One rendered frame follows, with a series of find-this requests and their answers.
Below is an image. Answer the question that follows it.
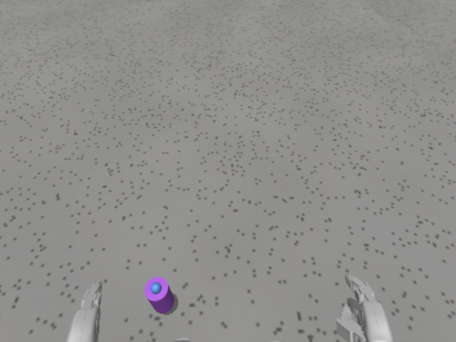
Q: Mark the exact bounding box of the right robot hand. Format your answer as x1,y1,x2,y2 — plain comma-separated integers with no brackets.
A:
336,274,394,342

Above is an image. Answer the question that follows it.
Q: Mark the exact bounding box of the left robot hand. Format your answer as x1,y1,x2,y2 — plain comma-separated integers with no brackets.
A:
66,279,102,342

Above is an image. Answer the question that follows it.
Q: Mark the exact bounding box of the bottle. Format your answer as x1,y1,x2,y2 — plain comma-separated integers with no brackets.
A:
145,277,175,314

